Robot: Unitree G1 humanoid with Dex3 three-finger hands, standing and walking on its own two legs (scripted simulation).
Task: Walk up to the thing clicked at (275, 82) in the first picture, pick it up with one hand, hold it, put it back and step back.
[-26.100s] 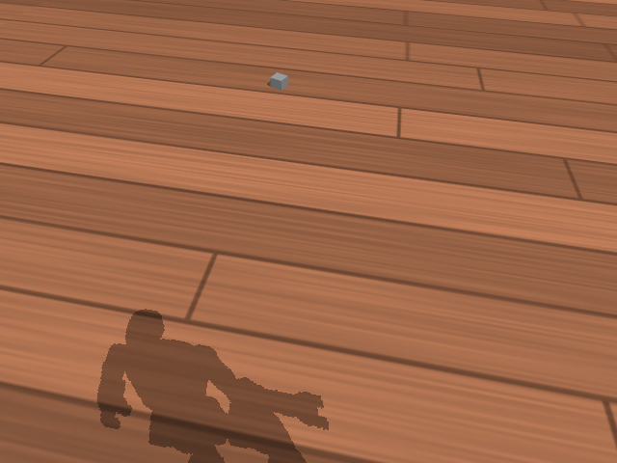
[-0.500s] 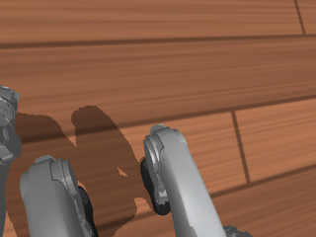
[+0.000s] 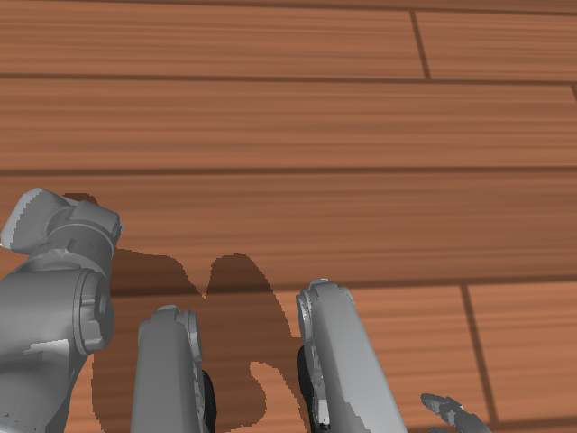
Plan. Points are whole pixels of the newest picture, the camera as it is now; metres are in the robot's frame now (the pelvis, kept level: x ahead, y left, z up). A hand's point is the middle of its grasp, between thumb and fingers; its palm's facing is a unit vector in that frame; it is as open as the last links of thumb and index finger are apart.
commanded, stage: lift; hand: left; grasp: from above
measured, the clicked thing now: (80, 234) +0.44 +0.25 -0.11
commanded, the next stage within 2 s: hold in 1.02 s
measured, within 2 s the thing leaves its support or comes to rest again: neither
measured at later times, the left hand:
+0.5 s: hand out of the picture +0.39 +0.22 +0.12, palm faces -0.19 -0.37 -0.91, open 11.1 cm
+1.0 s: hand out of the picture +0.40 +0.22 +0.21, palm faces -0.20 -0.39 -0.90, open 11.1 cm
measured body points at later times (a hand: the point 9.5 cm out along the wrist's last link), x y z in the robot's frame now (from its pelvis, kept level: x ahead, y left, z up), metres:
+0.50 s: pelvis +0.04 -0.02 +0.18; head +0.12 -0.02 +0.63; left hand +0.40 +0.23 +0.17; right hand +0.13 -0.28 +0.05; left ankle +0.08 +0.14 -0.42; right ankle +0.09 -0.12 -0.42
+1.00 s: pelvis +0.07 -0.01 +0.27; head +0.13 -0.02 +0.71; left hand +0.41 +0.24 +0.26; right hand +0.15 -0.26 +0.12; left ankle +0.08 +0.14 -0.42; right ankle +0.09 -0.12 -0.42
